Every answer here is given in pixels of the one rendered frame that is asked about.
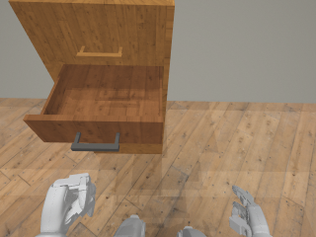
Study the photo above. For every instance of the handle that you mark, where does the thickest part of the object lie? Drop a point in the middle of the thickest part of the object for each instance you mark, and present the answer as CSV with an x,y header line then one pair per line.
x,y
99,56
95,147

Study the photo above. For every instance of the left robot thigh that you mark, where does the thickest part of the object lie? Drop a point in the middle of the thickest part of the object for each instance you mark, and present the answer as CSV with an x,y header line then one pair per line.
x,y
131,227

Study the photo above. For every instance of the drawer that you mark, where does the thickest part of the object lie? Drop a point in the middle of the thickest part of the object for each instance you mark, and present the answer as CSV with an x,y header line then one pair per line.
x,y
100,101

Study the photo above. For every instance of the left robot hand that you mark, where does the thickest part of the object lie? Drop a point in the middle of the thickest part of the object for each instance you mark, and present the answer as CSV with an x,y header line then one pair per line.
x,y
77,192

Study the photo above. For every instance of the right robot hand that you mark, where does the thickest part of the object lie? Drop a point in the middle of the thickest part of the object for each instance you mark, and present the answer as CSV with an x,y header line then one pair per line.
x,y
252,219

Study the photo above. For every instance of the cabinet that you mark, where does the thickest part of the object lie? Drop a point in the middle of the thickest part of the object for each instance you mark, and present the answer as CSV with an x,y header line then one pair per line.
x,y
141,30

